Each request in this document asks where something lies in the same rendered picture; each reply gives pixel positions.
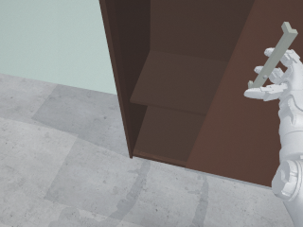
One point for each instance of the right robot hand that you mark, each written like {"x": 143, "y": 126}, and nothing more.
{"x": 292, "y": 79}

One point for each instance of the right robot forearm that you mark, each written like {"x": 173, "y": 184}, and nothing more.
{"x": 291, "y": 126}

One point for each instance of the handle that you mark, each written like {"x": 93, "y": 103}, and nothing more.
{"x": 280, "y": 49}

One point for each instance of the wardrobe door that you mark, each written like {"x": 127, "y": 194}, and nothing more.
{"x": 239, "y": 138}

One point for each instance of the robot right upper arm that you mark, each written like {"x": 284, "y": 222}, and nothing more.
{"x": 287, "y": 185}

